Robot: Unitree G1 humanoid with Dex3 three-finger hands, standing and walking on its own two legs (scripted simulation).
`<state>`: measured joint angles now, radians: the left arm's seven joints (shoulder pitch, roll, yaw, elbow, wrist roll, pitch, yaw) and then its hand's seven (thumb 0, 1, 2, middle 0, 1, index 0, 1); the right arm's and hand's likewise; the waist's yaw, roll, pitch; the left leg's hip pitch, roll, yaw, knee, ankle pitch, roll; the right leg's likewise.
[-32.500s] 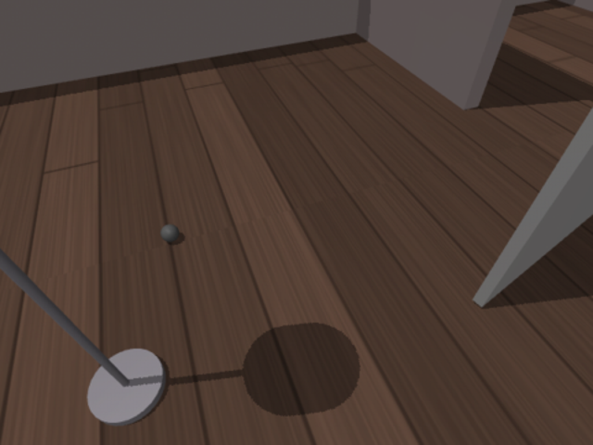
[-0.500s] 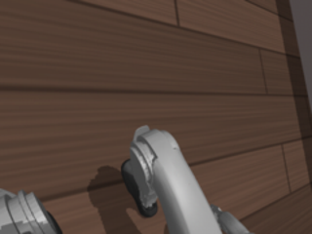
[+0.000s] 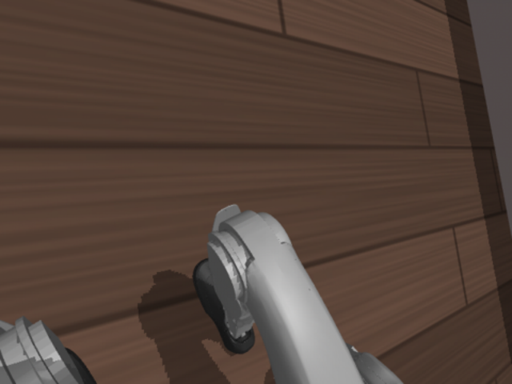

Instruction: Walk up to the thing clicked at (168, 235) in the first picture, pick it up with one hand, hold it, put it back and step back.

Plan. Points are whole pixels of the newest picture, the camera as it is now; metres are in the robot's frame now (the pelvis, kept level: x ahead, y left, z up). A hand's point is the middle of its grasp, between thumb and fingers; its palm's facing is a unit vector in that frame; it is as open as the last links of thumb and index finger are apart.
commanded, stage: rest palm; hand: left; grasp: from above
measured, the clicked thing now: out of the picture +0.52 +0.34 -0.27
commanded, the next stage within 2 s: close in 0.64 s
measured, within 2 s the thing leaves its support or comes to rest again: neither
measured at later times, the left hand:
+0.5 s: hand out of the picture +0.49 +0.33 -0.25, palm faces -0.43 -0.15 -0.89, open 13.5 cm
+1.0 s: hand out of the picture +0.50 +0.34 -0.24, palm faces -0.44 -0.15 -0.88, open 13.3 cm
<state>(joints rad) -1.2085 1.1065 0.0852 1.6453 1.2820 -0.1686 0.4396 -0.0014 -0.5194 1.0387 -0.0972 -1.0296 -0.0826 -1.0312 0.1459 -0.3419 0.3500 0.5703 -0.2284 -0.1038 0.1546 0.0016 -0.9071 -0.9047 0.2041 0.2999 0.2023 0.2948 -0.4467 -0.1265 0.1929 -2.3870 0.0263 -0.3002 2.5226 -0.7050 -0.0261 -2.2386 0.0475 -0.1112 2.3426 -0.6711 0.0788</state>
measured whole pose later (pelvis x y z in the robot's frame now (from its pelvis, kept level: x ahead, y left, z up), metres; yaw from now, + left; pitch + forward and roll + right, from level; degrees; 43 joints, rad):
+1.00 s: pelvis +0.00 +0.00 +0.00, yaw -1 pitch +30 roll -16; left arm -1.21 1.15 0.08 1.65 1.26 -0.15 0.43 0.00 -0.38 0.91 -0.12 -1.07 -0.14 -1.03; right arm 0.12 -0.35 0.38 0.57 -0.23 -0.11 0.15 0.00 -0.90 -0.90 0.20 0.30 0.20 0.29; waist -0.46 -0.13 0.22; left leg -2.39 0.03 -0.30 2.52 -0.70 -0.02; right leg -2.23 0.05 -0.12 2.33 -0.66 0.08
